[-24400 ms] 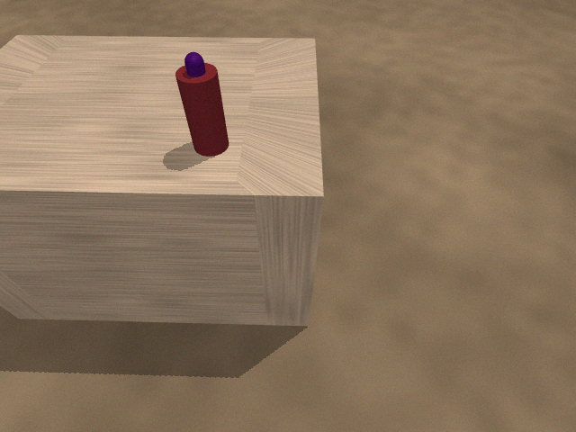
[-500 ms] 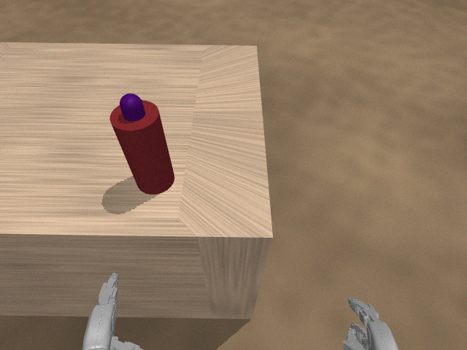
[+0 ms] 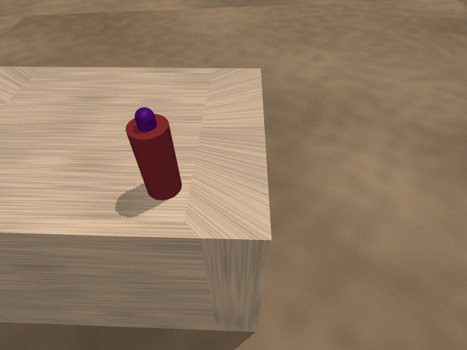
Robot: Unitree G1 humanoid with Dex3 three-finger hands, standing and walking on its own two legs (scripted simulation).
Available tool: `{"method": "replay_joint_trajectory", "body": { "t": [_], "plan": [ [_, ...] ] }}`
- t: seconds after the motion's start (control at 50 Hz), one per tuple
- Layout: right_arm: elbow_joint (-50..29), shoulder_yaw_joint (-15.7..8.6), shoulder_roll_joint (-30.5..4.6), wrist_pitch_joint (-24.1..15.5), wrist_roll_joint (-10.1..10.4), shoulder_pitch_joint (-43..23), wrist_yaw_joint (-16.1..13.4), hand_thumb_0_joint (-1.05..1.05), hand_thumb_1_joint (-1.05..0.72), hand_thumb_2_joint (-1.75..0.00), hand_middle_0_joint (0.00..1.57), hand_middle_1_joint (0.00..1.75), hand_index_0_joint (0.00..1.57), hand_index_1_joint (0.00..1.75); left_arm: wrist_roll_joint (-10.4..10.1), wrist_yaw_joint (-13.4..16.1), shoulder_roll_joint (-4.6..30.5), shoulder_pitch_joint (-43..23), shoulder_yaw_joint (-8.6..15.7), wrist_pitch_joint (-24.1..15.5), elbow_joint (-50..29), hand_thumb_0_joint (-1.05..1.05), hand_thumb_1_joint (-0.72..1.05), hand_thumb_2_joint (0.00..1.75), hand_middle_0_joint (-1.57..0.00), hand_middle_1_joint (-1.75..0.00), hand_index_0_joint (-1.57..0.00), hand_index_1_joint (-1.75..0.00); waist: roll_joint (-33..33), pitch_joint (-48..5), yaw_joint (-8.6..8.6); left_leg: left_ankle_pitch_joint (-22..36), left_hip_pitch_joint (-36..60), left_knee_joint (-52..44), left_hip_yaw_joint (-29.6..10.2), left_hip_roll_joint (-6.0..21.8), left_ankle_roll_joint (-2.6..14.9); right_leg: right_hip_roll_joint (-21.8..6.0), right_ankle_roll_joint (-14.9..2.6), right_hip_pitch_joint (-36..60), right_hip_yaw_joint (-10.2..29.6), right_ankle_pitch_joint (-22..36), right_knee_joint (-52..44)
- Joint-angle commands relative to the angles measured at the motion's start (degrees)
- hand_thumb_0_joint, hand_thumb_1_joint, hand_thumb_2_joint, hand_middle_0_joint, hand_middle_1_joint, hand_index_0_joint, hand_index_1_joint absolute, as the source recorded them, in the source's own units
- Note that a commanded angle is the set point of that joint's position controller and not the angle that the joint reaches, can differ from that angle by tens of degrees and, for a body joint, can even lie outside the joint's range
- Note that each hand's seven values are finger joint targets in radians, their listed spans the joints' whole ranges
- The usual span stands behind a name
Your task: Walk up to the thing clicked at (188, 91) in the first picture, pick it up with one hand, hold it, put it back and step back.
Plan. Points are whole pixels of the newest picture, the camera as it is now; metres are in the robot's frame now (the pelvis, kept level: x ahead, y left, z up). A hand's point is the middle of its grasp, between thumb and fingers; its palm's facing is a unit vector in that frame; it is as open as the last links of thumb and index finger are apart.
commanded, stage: home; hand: left
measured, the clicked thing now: (155, 153) +0.51 +0.19 +0.05
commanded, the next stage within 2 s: stand in 1.46 s
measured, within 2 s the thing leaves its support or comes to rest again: neither
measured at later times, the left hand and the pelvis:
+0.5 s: hand out of the picture +0.03 +0.25 -0.14, palm faces -0.04 -0.93 -0.37, open 17.5 cm; pelvis -0.01 -0.01 +0.01, yaw +0 degrees
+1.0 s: hand out of the picture +0.08 +0.23 -0.13, palm faces -0.02 -0.93 -0.37, open 17.5 cm; pelvis +0.01 -0.02 +0.02, yaw +0 degrees
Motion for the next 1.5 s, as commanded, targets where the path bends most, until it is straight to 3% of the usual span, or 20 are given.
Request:
{"method": "replay_joint_trajectory", "body": {
  "t": [0.0,0.12,0.18,0.24,0.38,0.44,0.5,0.62,0.76,0.9,0.96,1.02,1.48],
  "plan": [
    [-1.3,-1.5,-9.7,-1.7,0.1,-3.8,-0.3,0.00,-0.90,-0.90,0.20,0.30,0.20,0.30,-0.7,0.6,10.5,-4.9,2.4,-1.7,-0.5,0.00,-0.58,0.04,-0.05,-0.05,-0.05,-0.05,-0.6,-0.9,-0.15,3.9,0.3,-11.5,-5.5,4.7,2.13,-3.8,-4.22,3.5,5.5,-1.1,-11.3],
    [2.3,-1.2,-11.4,-1.3,0.4,-3.6,-0.2,0.00,-0.90,-0.90,0.20,0.30,0.20,0.30,-0.7,0.2,12.0,-4.8,2.2,-1.1,4.5,0.00,-0.56,0.05,-0.05,-0.05,-0.05,-0.05,0.2,2.7,0.38,-2.6,-1.8,-15.7,-5.9,4.8,2.12,-3.3,-3.38,3.6,5.8,-8.5,-15.1],
    [3.5,-1.0,-11.0,-1.4,0.6,-3.2,-0.3,0.00,-0.90,-0.90,0.20,0.30,0.20,0.30,-0.9,0.1,12.0,-4.4,2.0,-1.2,6.3,0.00,-0.57,0.04,-0.05,-0.05,-0.05,-0.05,0.3,1.0,0.48,0.6,0.5,-15.6,-5.8,5.2,2.18,-3.8,-3.63,4.9,6.0,-5.3,-15.2],
    [4.4,-1.0,-11.7,-1.4,0.5,-2.6,-0.5,0.00,-0.90,-0.90,0.20,0.30,0.20,0.30,-1.0,0.1,11.9,-5.1,2.3,-0.8,7.4,0.00,-0.56,0.05,-0.05,-0.05,-0.05,-0.05,1.4,2.3,0.30,-2.9,-0.5,-17.3,-6.3,5.5,2.03,-3.2,-3.29,4.5,5.8,-6.4,-15.2],
    [5.0,-0.8,-11.5,-1.4,0.8,-3.4,-0.7,0.00,-0.90,-0.90,0.20,0.30,0.20,0.30,-1.1,0.0,11.3,-5.2,2.4,-0.7,9.1,0.00,-0.56,0.05,-0.05,-0.05,-0.05,-0.05,0.9,2.5,0.54,-1.7,-0.8,-17.8,-6.2,5.6,2.06,-3.4,-3.07,5.6,5.8,-4.3,-15.8],
    [5.3,-0.7,-11.2,-1.3,0.9,-3.3,-0.7,0.00,-0.90,-0.90,0.20,0.30,0.20,0.30,-1.1,-0.1,10.9,-5.6,2.4,-0.6,9.4,0.00,-0.56,0.04,-0.05,-0.05,-0.05,-0.05,-0.2,3.0,0.32,-1.5,-0.3,-17.3,-5.9,5.5,2.03,-3.4,-3.03,4.4,5.9,-6.0,-16.6],
    [5.3,-0.6,-10.9,-1.3,0.9,-3.2,-0.7,0.00,-0.90,-0.90,0.20,0.30,0.20,0.30,-1.1,-0.1,10.9,-6.3,2.5,-0.7,9.7,0.00,-0.56,0.05,-0.05,-0.05,-0.05,-0.05,-0.6,2.3,0.03,0.7,0.4,-17.0,-5.7,5.5,2.09,-3.6,-3.01,5.3,6.0,-4.4,-16.9],
    [5.8,-0.2,-11.3,-1.9,1.2,-4.3,-1.1,0.00,-0.90,-0.90,0.20,0.30,0.20,0.30,-1.4,-0.1,10.3,-7.2,2.5,-1.0,10.2,0.00,-0.57,0.04,-0.05,-0.05,-0.05,-0.05,-0.1,-0.9,0.22,11.6,4.0,-16.8,-5.0,6.5,1.60,-4.1,-2.93,9.5,5.0,8.7,-15.3],
    [6.3,0.0,-11.6,-1.7,1.2,-5.2,-1.3,0.00,-0.90,-0.90,0.20,0.30,0.20,0.30,-1.5,-0.2,10.2,-8.6,2.7,-0.8,10.2,0.00,-0.57,0.04,-0.05,-0.05,-0.05,-0.05,-0.3,-1.9,0.20,13.8,5.6,-17.3,-4.4,7.0,1.24,-4.3,-2.68,11.1,4.4,13.1,-15.6],
    [6.6,-0.1,-11.5,-1.3,1.0,-5.7,-1.2,0.00,-0.90,-0.90,0.20,0.30,0.20,0.30,-1.3,-0.2,10.5,-10.2,3.2,-0.6,10.3,0.00,-0.55,0.05,-0.05,-0.05,-0.05,-0.05,-0.8,1.4,0.14,7.3,3.8,-18.3,-4.2,6.5,0.91,-3.8,-2.44,9.0,5.0,2.2,-18.3],
    [6.2,-0.3,-11.4,-1.5,1.0,-5.9,-1.2,0.00,-0.90,-0.90,0.20,0.30,0.20,0.30,-1.3,-0.3,10.7,-10.2,3.3,-0.8,10.0,0.00,-0.57,0.04,-0.05,-0.05,-0.05,-0.05,-0.5,-1.3,-0.06,11.0,5.1,-17.9,-4.1,6.9,0.85,-4.2,-2.69,11.0,4.9,9.1,-17.3],
    [6.5,-0.1,-11.4,-1.6,1.0,-5.6,-1.3,0.00,-0.90,-0.90,0.20,0.30,0.20,0.30,-1.4,-0.3,10.4,-10.7,3.4,-0.9,10.0,0.00,-0.58,0.04,-0.05,-0.05,-0.05,-0.05,-0.6,-1.6,-0.18,12.0,5.5,-17.9,-3.9,7.1,0.88,-4.5,-2.72,11.7,5.1,11.9,-16.8],
    [6.6,-0.3,-11.8,-1.5,0.9,-5.7,-1.3,0.00,-0.90,-0.90,0.20,0.30,0.20,0.30,-1.4,-0.5,10.6,-10.4,3.6,-0.5,9.5,0.00,-0.60,0.03,-0.05,-0.04,-0.05,-0.04,-0.3,-0.5,-0.06,10.7,6.0,-18.6,-3.5,7.3,0.67,-3.8,-3.01,10.6,4.8,8.1,-18.0]
  ]
}}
